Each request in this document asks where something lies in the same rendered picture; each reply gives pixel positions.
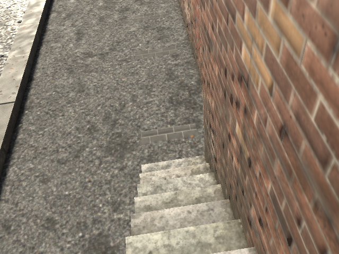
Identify stairs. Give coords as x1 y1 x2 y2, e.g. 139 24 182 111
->
126 155 258 254

